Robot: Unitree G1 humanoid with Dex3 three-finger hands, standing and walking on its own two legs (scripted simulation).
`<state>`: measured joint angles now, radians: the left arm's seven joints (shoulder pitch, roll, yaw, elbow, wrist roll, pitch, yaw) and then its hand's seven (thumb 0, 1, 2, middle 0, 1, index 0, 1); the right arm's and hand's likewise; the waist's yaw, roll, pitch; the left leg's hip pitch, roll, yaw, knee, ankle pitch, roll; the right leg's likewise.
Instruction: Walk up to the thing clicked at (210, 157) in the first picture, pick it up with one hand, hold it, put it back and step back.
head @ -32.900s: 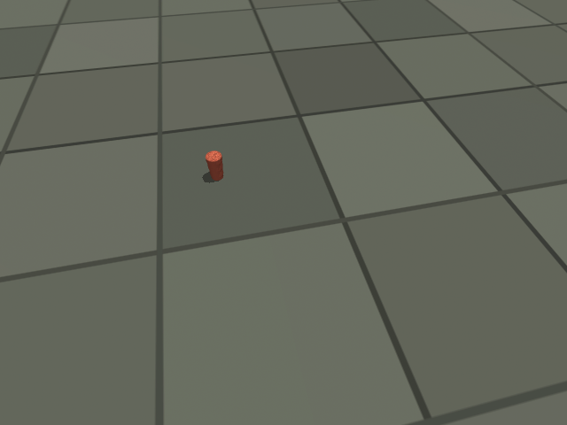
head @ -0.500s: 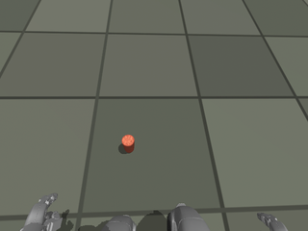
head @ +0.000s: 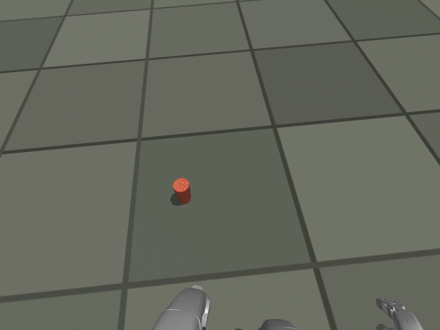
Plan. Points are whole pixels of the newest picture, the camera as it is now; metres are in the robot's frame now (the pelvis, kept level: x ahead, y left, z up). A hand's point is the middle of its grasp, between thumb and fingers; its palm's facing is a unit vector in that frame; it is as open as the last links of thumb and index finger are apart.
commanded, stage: step back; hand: left
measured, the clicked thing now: (183, 191) +0.74 +0.24 -0.69
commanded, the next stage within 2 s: stand in 1.74 s
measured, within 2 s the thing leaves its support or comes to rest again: neither
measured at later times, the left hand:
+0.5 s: hand out of the picture -0.08 +0.26 -0.15, palm faces +0.01 -0.93 -0.38, open 7.3 cm
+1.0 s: hand out of the picture -0.24 +0.25 -0.14, palm faces +0.11 -0.91 -0.39, open 7.4 cm
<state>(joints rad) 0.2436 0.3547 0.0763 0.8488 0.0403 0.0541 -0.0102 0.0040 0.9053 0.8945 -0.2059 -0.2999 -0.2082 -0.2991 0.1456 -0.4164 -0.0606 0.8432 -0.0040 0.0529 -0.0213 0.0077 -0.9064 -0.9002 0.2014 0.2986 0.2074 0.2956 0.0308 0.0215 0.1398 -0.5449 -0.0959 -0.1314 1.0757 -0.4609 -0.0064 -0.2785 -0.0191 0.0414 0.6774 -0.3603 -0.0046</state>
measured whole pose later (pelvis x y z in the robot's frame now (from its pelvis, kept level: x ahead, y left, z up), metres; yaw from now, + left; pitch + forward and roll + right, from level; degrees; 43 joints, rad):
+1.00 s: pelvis -0.28 -0.04 +0.00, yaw +5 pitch -3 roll +1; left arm 0.22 0.41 0.07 0.95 0.02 0.02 -0.01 0.00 0.91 0.89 -0.20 -0.30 -0.21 -0.30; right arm 0.25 -0.35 -0.04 0.99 -0.04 0.00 0.02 0.01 -0.91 -0.90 0.20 0.30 0.21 0.30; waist 0.01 -0.03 0.06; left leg -0.22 -0.03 -0.02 0.58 -0.32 0.02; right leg -0.33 -0.03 0.00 0.78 -0.47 -0.03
